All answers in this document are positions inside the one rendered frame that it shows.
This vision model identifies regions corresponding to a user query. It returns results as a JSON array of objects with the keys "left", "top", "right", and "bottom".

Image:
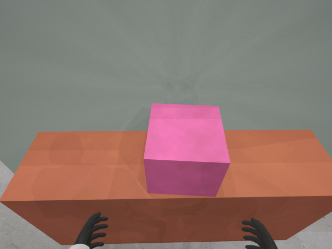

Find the carton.
[{"left": 144, "top": 103, "right": 230, "bottom": 197}]

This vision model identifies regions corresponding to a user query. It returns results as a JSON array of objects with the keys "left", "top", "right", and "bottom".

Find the right robot hand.
[{"left": 242, "top": 218, "right": 278, "bottom": 249}]

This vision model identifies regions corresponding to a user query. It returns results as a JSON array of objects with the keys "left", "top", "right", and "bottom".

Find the left robot hand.
[{"left": 74, "top": 212, "right": 108, "bottom": 249}]

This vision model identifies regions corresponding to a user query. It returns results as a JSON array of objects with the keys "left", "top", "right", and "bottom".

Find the pedestal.
[{"left": 0, "top": 130, "right": 332, "bottom": 245}]

